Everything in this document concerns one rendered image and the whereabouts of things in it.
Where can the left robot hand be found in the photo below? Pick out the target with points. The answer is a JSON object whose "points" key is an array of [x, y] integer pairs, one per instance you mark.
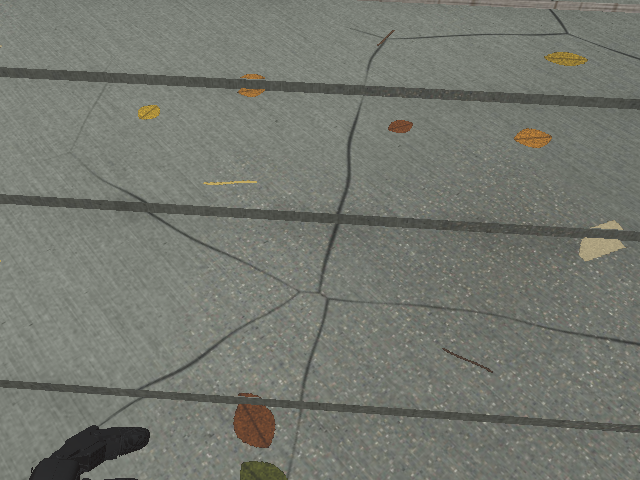
{"points": [[88, 449]]}

